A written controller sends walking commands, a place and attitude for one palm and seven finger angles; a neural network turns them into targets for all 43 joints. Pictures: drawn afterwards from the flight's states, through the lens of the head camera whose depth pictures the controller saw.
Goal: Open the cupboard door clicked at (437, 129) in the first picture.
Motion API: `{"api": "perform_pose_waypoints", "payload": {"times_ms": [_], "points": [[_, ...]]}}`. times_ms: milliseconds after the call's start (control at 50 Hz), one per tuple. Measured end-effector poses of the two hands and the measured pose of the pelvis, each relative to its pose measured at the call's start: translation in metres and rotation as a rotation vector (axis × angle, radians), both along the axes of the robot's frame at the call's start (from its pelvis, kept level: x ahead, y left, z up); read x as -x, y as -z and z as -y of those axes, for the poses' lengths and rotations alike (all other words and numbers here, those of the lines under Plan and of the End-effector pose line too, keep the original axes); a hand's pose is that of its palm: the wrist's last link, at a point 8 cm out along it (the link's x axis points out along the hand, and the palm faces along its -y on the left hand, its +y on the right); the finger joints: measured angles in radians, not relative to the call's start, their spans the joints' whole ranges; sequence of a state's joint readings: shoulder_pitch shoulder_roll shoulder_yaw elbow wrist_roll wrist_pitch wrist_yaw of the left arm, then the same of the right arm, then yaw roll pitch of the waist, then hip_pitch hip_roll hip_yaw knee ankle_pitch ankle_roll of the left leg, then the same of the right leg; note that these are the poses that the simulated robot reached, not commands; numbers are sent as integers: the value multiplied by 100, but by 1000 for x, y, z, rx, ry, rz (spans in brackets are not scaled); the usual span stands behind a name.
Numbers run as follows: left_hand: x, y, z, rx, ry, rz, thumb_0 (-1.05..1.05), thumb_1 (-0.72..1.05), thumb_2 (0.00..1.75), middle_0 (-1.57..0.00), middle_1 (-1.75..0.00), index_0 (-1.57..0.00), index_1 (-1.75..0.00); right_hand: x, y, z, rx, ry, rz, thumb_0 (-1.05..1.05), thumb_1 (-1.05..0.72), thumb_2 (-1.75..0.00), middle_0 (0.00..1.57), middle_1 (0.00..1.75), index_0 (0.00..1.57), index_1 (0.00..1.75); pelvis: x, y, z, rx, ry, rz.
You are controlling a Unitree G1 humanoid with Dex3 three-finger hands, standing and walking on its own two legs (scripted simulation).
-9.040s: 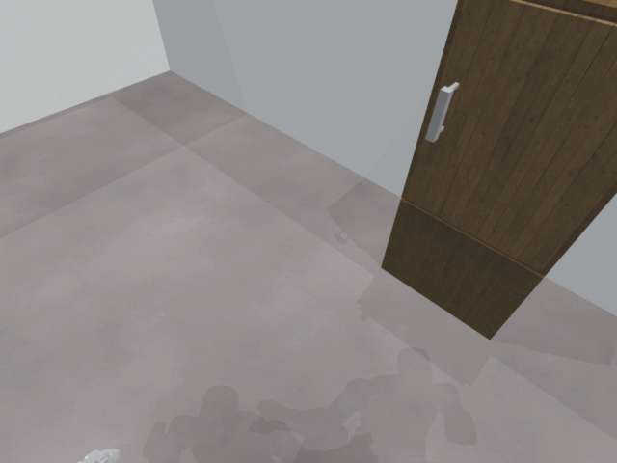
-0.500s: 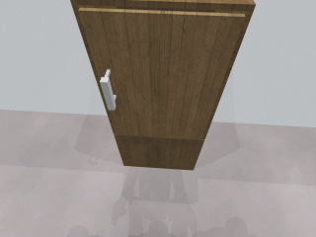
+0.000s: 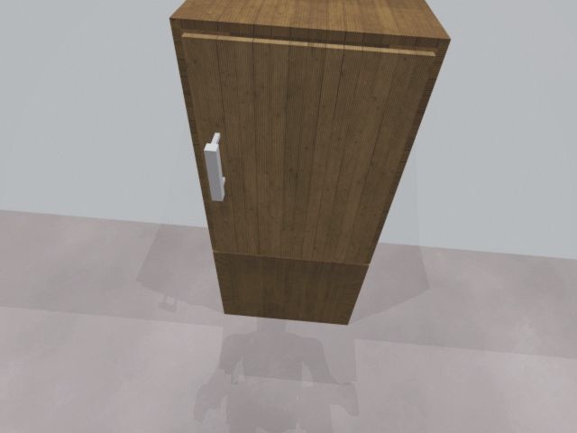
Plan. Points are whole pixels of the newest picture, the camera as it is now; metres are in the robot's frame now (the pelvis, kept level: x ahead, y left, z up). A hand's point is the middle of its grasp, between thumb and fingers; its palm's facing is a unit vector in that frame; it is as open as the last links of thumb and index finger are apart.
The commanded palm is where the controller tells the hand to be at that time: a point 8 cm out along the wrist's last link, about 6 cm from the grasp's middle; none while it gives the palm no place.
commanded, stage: come to a stop and stand still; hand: left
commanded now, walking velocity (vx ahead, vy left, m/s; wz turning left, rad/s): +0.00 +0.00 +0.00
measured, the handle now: (217, 167) +0.63 +0.19 +0.00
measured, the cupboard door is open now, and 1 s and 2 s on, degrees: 0 0 0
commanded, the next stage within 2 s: look again from close up in 0.26 s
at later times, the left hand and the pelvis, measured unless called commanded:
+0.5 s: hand out of the picture -0.03 +0.18 -0.17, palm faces +0.03 -0.98 -0.18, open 7.4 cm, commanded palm none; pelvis -0.01 +0.01 +0.00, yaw +0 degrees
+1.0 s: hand out of the picture -0.01 +0.16 -0.17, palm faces +0.03 -0.98 -0.17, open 7.4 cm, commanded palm none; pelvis -0.01 +0.00 +0.01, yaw +0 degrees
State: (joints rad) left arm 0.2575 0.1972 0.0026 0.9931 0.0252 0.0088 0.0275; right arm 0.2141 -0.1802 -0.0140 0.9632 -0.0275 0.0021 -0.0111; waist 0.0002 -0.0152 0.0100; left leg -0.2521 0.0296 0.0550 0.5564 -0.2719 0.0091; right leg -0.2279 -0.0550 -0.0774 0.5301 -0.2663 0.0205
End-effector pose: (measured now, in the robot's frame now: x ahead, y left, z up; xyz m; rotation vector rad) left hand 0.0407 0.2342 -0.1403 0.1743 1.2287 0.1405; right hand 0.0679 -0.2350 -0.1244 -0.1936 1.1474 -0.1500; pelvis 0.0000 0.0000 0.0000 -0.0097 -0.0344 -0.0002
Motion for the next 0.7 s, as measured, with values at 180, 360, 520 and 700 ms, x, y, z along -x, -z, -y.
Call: {"api": "perform_pose_waypoints", "payload": {"times_ms": [180,360,520,700], "points": [[54,0,-10,-7,-36,-105,1,90,90,-20,-30,-19,-30,46,6,-8,-12,10,-110,0,-92,-90,20,30,20,30,10,-3,-6,-2,-8,-14],[82,1,-3,11,-53,-184,1,90,90,-20,-30,-19,-30,83,9,-10,-18,38,-216,0,-91,-90,20,30,20,30,11,-4,-7,-4,-9,-12],[75,4,9,35,-48,-170,1,90,90,-20,-30,-19,-30,87,11,-16,-38,47,-230,0,-91,-90,20,30,20,30,11,-5,-5,-6,-8,-7],[56,5,21,55,-37,-124,1,90,90,-20,-30,-19,-30,80,13,-21,-50,53,-210,1,-92,-90,20,30,20,30,9,-5,-2,-7,-4,-1]]}}
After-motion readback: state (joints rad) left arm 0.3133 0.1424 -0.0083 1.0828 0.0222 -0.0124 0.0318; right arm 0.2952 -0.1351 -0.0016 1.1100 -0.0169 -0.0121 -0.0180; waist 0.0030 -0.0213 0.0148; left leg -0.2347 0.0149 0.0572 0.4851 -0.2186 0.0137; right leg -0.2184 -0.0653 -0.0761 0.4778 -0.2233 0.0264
